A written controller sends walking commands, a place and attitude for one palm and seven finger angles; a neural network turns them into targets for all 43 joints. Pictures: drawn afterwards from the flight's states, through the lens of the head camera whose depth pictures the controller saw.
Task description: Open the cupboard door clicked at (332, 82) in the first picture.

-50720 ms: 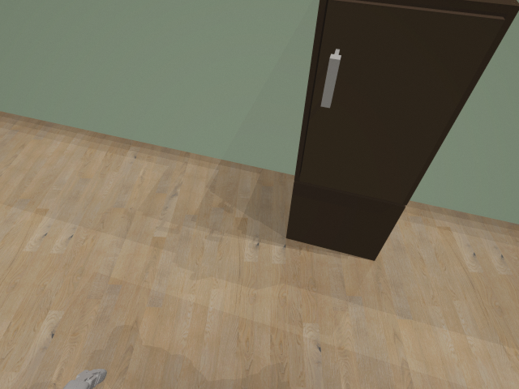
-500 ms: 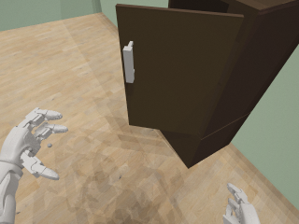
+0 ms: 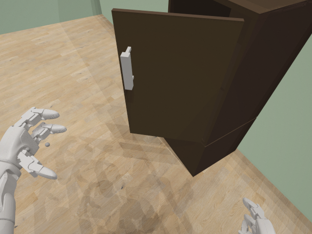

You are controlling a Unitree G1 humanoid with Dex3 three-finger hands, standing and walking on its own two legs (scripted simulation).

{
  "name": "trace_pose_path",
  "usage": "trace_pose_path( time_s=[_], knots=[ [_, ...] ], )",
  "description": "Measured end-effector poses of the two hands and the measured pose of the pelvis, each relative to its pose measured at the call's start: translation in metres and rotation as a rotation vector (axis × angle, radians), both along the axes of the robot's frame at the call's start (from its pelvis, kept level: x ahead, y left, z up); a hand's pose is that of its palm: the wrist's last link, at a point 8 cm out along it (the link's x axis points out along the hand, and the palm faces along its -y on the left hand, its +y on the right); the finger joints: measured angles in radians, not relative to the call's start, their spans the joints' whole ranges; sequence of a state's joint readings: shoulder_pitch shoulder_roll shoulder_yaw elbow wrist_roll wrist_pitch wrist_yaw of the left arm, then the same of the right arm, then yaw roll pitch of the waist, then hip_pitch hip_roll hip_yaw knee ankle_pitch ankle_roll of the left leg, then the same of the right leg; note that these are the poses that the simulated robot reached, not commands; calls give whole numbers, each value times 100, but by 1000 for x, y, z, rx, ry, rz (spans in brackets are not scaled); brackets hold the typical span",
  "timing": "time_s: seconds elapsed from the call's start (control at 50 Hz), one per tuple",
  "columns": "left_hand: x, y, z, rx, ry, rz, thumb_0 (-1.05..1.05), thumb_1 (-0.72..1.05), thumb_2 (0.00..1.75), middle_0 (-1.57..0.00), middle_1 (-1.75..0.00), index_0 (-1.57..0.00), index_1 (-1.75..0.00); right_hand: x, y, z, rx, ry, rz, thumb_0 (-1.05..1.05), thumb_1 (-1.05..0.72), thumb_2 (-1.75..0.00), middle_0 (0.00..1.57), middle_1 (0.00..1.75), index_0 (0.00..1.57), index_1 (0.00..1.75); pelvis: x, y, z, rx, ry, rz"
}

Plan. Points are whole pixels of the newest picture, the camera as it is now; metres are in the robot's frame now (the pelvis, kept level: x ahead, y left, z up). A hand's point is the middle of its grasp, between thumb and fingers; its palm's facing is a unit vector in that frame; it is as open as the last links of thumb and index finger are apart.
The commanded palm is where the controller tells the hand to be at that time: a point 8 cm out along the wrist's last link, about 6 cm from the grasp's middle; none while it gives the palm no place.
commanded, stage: raise the hand with hooked fingers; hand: left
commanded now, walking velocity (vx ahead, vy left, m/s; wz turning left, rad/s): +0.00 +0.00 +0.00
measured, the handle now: (129, 68) +0.60 +0.13 +0.09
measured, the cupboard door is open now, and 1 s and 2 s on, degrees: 50 50 50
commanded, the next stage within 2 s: move the hooked fingers beside the handle in 0.12 s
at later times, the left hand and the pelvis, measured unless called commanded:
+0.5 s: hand (64, 128) +0.33 +0.25 +0.10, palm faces -0.09 -1.00 -0.02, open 14.0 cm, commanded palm +0.31 +0.31 +0.11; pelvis -0.01 +0.00 +0.00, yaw +1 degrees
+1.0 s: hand (80, 105) +0.42 +0.24 +0.10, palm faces -0.09 -1.00 +0.01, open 14.0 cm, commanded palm +0.41 +0.29 +0.10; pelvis +0.00 +0.01 -0.01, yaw -1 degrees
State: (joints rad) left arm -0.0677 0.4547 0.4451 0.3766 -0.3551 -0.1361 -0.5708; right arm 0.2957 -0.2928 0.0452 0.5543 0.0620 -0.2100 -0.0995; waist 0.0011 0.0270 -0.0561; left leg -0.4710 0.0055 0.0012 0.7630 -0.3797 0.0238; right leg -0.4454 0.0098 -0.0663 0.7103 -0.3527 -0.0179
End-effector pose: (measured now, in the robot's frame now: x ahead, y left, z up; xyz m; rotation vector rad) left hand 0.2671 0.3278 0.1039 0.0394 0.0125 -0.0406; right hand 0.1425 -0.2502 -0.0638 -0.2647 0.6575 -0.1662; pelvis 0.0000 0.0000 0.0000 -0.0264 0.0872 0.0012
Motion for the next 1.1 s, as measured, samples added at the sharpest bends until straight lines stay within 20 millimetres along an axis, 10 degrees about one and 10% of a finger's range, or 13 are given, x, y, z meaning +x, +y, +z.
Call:
trace_pose_path(
  time_s=[0.34, 1.1],
  knots=[
    [7, -6, 2, -19, 7, -16, -1, -50, 30, -30, -120, -30, -121, 7, 4, -2, 9, -4, 14, 1, -91, -89, 20, 30, 21, 30, -2, -1, 0, 2, -2, 8],
    [158, -40, -3, -36, 9, -70, -1, -50, 30, -30, -120, -30, -120, -83, -12, -33, -26, 365, -147, 1, -91, -89, 20, 30, 21, 30, 1, 8, -7, -5, 116, -17]
  ],
)
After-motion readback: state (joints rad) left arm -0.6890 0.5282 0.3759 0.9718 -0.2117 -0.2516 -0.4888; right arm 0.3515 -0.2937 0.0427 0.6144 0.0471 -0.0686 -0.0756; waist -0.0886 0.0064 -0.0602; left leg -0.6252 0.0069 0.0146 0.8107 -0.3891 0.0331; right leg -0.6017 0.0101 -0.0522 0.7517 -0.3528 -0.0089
